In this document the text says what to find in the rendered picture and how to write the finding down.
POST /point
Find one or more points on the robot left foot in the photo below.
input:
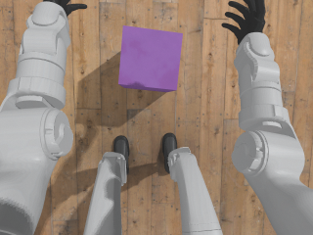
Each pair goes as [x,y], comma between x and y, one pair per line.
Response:
[121,145]

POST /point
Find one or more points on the left robot forearm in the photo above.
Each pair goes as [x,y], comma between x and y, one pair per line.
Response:
[42,61]

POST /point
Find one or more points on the right robot forearm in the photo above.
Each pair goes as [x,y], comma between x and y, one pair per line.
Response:
[260,87]

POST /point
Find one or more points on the robot right upper arm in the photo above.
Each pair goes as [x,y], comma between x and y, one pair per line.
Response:
[271,164]

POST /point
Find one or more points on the left robot hand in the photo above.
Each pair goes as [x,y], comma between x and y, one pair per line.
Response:
[68,7]

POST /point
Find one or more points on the robot left upper arm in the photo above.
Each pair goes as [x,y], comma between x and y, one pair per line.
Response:
[31,142]

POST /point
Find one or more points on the carton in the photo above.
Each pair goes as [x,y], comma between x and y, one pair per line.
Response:
[149,59]

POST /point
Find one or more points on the robot left shin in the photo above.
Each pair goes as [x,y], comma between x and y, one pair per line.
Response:
[110,154]

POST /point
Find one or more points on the right robot hand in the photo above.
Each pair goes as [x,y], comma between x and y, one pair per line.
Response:
[253,20]

